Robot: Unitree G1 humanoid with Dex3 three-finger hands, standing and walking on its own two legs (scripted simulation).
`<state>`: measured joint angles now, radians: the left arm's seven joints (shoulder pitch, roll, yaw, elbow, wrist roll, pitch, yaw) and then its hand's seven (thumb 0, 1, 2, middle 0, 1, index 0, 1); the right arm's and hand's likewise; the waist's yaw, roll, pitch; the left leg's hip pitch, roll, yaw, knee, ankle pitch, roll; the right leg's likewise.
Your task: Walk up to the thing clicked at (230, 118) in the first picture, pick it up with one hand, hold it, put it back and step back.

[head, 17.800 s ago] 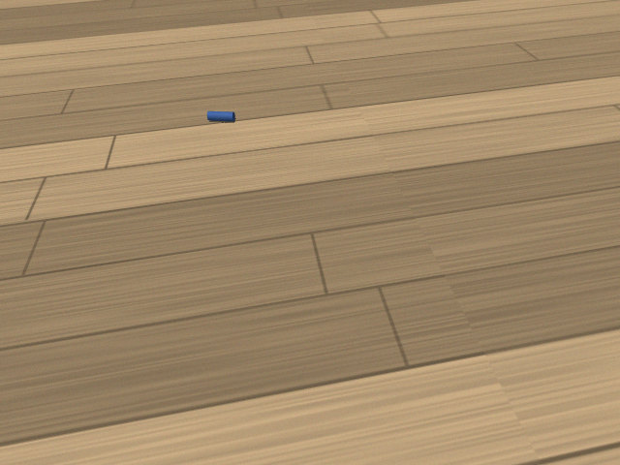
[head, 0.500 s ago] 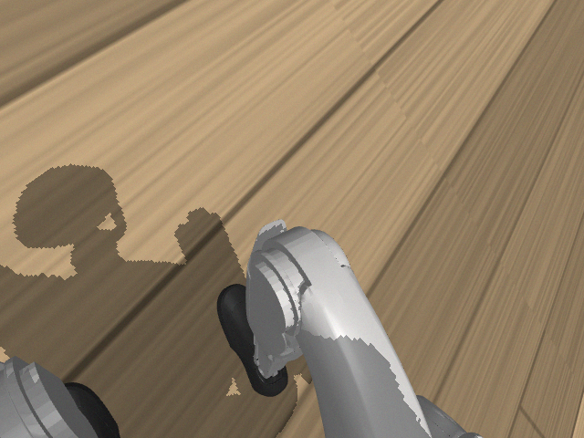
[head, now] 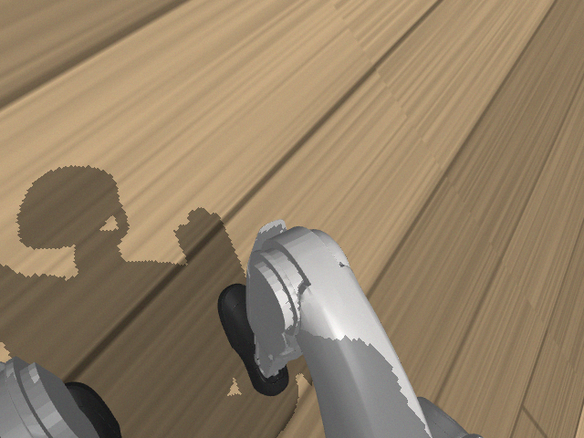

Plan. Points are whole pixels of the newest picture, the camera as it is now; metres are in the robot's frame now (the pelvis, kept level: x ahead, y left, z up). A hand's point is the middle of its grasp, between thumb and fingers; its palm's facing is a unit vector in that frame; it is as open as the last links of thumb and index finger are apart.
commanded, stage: close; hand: left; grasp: from above
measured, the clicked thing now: out of the picture +0.50 +0.33 -0.28
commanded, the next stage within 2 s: settle in 0.16 s
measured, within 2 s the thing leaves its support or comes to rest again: leaves its support in 0.60 s
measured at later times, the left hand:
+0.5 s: hand out of the picture +0.48 +0.33 -0.24, palm faces -0.43 -0.15 -0.89, open 8.6 cm
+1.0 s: hand out of the picture +0.48 +0.34 -0.16, palm faces -0.43 -0.10 -0.89, open 8.5 cm
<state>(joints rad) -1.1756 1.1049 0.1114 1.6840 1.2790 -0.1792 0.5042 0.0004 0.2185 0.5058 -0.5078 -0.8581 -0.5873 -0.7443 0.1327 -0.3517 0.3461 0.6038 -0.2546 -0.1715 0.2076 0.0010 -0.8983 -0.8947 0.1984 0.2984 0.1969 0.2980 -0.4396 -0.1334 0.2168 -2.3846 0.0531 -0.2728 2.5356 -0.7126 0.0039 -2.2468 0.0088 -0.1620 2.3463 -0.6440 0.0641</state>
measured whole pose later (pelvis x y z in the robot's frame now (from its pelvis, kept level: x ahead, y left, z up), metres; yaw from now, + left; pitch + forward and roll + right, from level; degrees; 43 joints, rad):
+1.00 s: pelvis +0.00 +0.00 +0.02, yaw +4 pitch +34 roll -12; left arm -1.08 0.89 0.06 1.36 1.24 -0.12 0.26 -0.02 0.22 0.27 -0.79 -0.50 -0.86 -0.38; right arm 0.17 -0.35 0.16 0.59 -0.16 -0.07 0.21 0.00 -0.90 -0.89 0.20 0.30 0.20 0.30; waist -0.33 -0.03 0.06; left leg -2.37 0.04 -0.20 2.45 -0.69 0.00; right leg -2.25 -0.03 -0.12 2.31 -0.66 0.04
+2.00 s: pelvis -0.01 +0.00 +0.13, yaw +11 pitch +35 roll -7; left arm -0.77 0.67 -0.02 0.92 1.05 -0.10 0.00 -0.02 0.28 0.23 -0.78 -0.45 -0.84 -0.35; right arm 0.16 -0.29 0.01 0.62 -0.02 0.08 0.05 0.00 -0.90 -0.90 0.20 0.30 0.20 0.30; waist -0.16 0.05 -0.14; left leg -2.05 0.04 -0.08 2.07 -0.62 0.02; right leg -1.97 -0.06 -0.04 1.99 -0.62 0.05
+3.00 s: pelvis +0.05 +0.00 +0.41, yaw +13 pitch +12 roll -1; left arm -0.39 0.39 -0.18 0.90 1.00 0.01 0.16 -0.02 0.28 0.19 -0.83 -0.38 -0.88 -0.28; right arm 0.24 -0.25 -0.04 0.75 0.03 0.00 -0.06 0.01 -0.90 -0.89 0.20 0.30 0.20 0.30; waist -0.07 0.03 -0.08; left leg -0.73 0.05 0.03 0.92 -0.39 0.00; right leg -0.72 -0.04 -0.02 0.89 -0.37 0.03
